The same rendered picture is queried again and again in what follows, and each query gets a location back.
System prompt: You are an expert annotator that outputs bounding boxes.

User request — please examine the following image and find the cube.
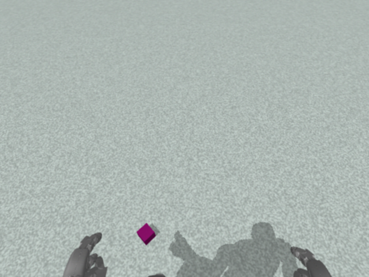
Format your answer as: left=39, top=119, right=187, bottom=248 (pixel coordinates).
left=137, top=223, right=156, bottom=245

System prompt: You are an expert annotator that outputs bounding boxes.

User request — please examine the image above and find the left robot hand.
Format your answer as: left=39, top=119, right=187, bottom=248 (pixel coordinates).
left=63, top=233, right=107, bottom=277

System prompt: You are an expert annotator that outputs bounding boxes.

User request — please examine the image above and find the right robot hand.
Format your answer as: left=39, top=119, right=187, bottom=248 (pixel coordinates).
left=291, top=246, right=332, bottom=277

